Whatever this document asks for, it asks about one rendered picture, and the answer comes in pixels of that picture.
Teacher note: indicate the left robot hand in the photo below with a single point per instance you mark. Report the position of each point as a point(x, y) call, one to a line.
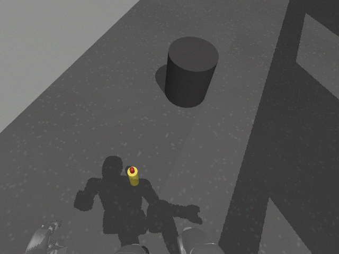
point(41, 239)

